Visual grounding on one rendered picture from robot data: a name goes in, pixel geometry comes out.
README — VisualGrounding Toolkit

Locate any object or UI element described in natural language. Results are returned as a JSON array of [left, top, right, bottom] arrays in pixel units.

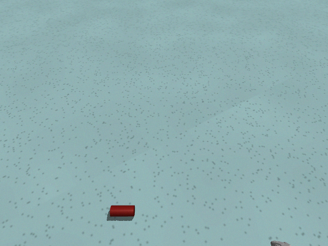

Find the can
[[110, 206, 135, 216]]

